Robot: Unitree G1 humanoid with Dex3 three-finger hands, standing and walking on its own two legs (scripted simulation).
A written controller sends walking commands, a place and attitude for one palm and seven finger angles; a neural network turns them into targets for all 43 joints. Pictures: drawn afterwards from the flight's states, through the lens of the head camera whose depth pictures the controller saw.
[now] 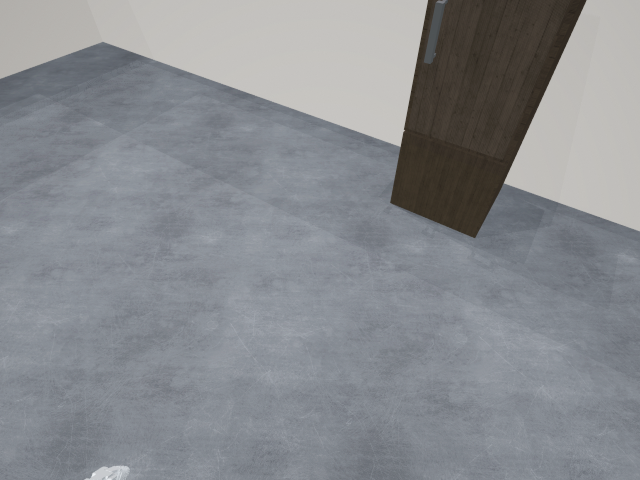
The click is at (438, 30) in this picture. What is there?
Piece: cupboard door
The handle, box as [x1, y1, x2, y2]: [424, 0, 447, 63]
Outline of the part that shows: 447,0 438,0 435,4 424,62 430,63 432,61 432,58 435,56 434,49 444,4 447,2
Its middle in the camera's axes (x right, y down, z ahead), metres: +0.37 -0.66 +1.23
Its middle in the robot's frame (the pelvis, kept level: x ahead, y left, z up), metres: +1.38 -0.29 +0.03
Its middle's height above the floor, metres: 0.80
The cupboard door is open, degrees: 0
